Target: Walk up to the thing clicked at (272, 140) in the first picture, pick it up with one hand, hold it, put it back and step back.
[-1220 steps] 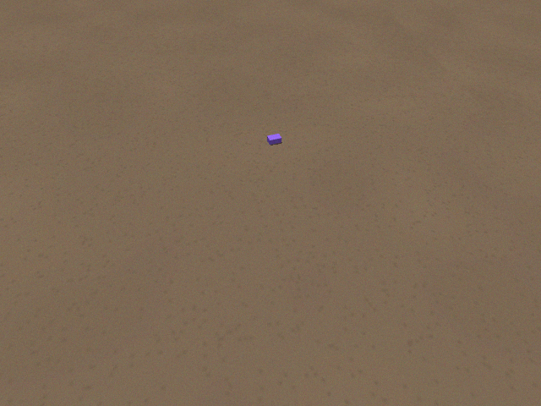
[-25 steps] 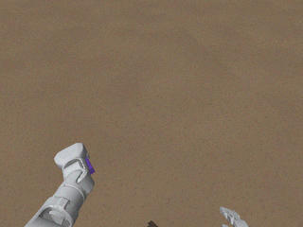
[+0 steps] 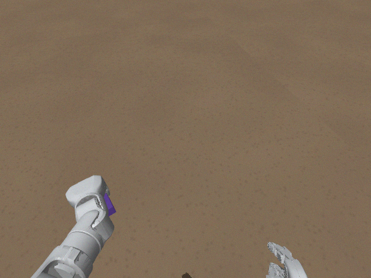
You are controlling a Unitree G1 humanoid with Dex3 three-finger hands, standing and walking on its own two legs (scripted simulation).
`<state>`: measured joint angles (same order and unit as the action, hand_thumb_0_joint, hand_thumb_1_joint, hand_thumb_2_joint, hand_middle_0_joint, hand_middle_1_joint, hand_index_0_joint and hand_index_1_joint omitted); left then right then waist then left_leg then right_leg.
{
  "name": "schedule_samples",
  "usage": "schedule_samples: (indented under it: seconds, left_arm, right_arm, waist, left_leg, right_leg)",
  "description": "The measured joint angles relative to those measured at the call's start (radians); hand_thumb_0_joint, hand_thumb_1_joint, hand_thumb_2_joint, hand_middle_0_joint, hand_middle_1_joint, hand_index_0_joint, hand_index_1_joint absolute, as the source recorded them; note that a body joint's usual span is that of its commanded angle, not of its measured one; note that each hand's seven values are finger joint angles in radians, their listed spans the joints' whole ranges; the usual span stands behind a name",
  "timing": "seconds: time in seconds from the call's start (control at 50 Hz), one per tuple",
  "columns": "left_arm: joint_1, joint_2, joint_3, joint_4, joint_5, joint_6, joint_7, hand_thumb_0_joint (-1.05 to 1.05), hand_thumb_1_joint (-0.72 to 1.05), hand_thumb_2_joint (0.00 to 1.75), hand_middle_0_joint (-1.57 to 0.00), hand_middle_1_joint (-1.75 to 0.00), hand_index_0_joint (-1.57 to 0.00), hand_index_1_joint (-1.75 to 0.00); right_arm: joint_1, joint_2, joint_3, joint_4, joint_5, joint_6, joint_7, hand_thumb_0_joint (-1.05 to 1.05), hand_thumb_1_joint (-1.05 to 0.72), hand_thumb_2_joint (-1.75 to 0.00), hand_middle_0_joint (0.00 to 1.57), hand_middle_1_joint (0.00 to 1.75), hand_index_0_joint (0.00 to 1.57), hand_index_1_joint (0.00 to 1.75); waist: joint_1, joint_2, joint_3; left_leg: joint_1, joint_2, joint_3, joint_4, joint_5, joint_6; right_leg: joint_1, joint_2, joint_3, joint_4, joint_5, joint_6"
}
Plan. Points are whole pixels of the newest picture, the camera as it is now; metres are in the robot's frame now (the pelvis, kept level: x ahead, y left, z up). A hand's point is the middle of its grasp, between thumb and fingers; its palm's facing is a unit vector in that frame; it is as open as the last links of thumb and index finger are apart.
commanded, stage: hold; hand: left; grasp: from above
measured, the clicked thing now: (97, 210) +0.31 +0.24 -0.08
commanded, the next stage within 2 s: crouch in 0.38 s
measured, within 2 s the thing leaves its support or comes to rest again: neither
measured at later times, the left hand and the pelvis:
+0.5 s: hand (101, 206) +0.30 +0.22 -0.05, palm faces -0.34 -0.27 -0.90, open 7.8 cm; pelvis +0.01 +0.00 +0.00, yaw +0 degrees
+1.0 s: hand (112, 224) +0.31 +0.22 -0.17, palm faces -0.41 -0.20 -0.89, open 7.6 cm; pelvis -0.02 +0.00 -0.06, yaw +0 degrees
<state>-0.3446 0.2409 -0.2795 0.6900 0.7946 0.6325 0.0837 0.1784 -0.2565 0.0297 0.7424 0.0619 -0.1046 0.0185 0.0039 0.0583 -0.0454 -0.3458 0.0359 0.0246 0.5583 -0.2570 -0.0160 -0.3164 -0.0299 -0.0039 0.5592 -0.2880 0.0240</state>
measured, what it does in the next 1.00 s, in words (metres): lowers itself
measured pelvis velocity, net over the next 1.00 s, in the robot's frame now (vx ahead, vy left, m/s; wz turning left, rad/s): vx -0.02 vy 0.00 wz -0.01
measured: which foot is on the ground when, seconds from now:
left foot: down 0.00-1.00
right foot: down 0.00-1.00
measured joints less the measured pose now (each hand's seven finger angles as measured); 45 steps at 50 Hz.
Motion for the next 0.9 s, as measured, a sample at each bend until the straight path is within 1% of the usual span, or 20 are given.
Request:
schedule_samples:
  seconds: [0.1,0.22,0.28,0.38,0.52,0.62,0.68,0.72,0.8,0.84,0.9]
  left_arm:
    - [-0.003,-0.001,-0.002,0.004,0.000,-0.001,0.003,0.00,0.37,0.20,-0.91,-0.27,-0.89,-0.27]
    - [-0.017,-0.006,0.001,0.028,-0.001,0.004,0.020,0.00,0.36,0.21,-0.91,-0.28,-0.89,-0.28]
    - [-0.019,-0.009,0.007,0.037,-0.011,0.005,0.023,0.00,0.36,0.21,-0.91,-0.28,-0.89,-0.29]
    - [-0.008,-0.017,0.011,0.034,-0.017,0.006,0.036,0.00,0.35,0.22,-0.90,-0.29,-0.89,-0.29]
    - [-0.012,-0.025,0.006,0.025,-0.022,0.016,0.048,0.00,0.35,0.22,-0.90,-0.30,-0.89,-0.30]
    - [-0.019,-0.026,0.004,0.045,-0.014,0.017,0.050,0.00,0.37,0.18,-0.89,-0.30,-0.89,-0.28]
    - [-0.021,-0.029,0.008,0.071,-0.012,0.001,0.057,0.00,0.39,0.15,-0.89,-0.29,-0.90,-0.26]
    - [-0.025,-0.031,0.012,0.100,-0.008,-0.016,0.069,0.00,0.40,0.14,-0.90,-0.28,-0.90,-0.25]
    - [-0.047,-0.039,0.026,0.194,0.004,-0.061,0.116,0.00,0.41,0.12,-0.89,-0.27,-0.90,-0.23]
    - [-0.069,-0.042,0.040,0.256,0.011,-0.087,0.148,0.00,0.42,0.12,-0.89,-0.27,-0.90,-0.23]
    - [-0.113,-0.044,0.076,0.349,0.024,-0.127,0.205,0.00,0.42,0.11,-0.88,-0.28,-0.90,-0.23]
  right_arm:
    - [0.000,0.001,-0.001,0.003,-0.002,-0.003,0.000,0.01,-0.90,-0.90,0.20,0.30,0.20,0.30]
    - [0.004,0.002,-0.003,0.013,-0.004,-0.007,0.003,0.01,-0.90,-0.90,0.20,0.30,0.20,0.30]
    - [0.007,0.003,-0.004,0.013,-0.005,-0.010,0.005,0.01,-0.90,-0.90,0.20,0.30,0.20,0.30]
    - [0.012,0.001,-0.006,0.015,-0.008,-0.012,0.009,0.01,-0.90,-0.90,0.20,0.30,0.20,0.30]
    - [0.010,-0.001,-0.006,0.025,-0.007,-0.006,0.008,0.01,-0.90,-0.90,0.20,0.30,0.20,0.30]
    - [0.004,-0.001,-0.006,0.022,-0.007,-0.006,0.010,0.01,-0.88,-0.90,0.20,0.30,0.20,0.30]
    - [0.003,0.001,-0.008,0.015,-0.008,-0.012,0.012,0.01,-0.88,-0.89,0.20,0.30,0.20,0.30]
    - [0.004,0.002,-0.009,0.011,-0.010,-0.017,0.013,0.01,-0.88,-0.89,0.20,0.30,0.20,0.30]
    - [0.007,0.003,-0.014,0.009,-0.015,-0.028,0.020,0.01,-0.87,-0.89,0.21,0.30,0.20,0.30]
    - [0.012,0.003,-0.019,0.013,-0.020,-0.032,0.024,0.01,-0.87,-0.89,0.21,0.30,0.20,0.30]
    - [0.023,0.002,-0.030,0.020,-0.032,-0.037,0.032,0.01,-0.87,-0.89,0.21,0.30,0.20,0.30]
  waist:
    - [0.001,-0.001,0.003]
    - [0.001,0.001,0.000]
    - [0.000,0.002,0.000]
    - [-0.001,0.005,0.001]
    - [0.000,0.006,0.000]
    - [-0.006,0.003,-0.002]
    - [-0.011,-0.004,0.000]
    - [-0.015,-0.010,0.005]
    - [-0.026,-0.027,0.012]
    - [-0.032,-0.037,0.010]
    - [-0.044,-0.050,-0.005]
  left_leg:
    - [0.001,0.000,0.001,-0.001,-0.001,-0.001]
    - [-0.002,0.002,0.000,0.003,-0.006,-0.002]
    - [-0.004,0.003,0.000,0.004,-0.007,-0.002]
    - [-0.006,0.004,0.000,0.007,-0.010,-0.004]
    - [-0.003,0.006,-0.003,0.005,-0.010,-0.004]
    - [-0.004,0.005,-0.005,0.005,-0.009,-0.004]
    - [-0.013,0.004,-0.006,0.009,-0.010,-0.004]
    - [-0.023,0.004,-0.007,0.017,-0.011,-0.004]
    - [-0.070,0.003,-0.010,0.051,-0.020,-0.003]
    - [-0.116,0.005,-0.011,0.088,-0.032,-0.003]
    - [-0.229,0.008,-0.013,0.182,-0.064,-0.003]
  right_leg:
    - [0.001,0.000,0.001,-0.001,-0.001,0.000]
    - [-0.001,0.002,0.000,0.001,-0.004,-0.001]
    - [-0.003,0.003,0.001,0.002,-0.005,-0.002]
    - [-0.005,0.004,0.001,0.004,-0.008,-0.003]
    - [-0.001,0.006,-0.002,0.001,-0.008,-0.004]
    - [-0.001,0.006,-0.004,0.000,-0.008,-0.004]
    - [-0.010,0.005,-0.005,0.006,-0.009,-0.003]
    - [-0.020,0.004,-0.006,0.014,-0.011,-0.003]
    - [-0.065,0.003,-0.007,0.047,-0.021,-0.003]
    - [-0.111,0.004,-0.006,0.083,-0.032,-0.004]
    - [-0.222,0.007,-0.005,0.174,-0.062,-0.004]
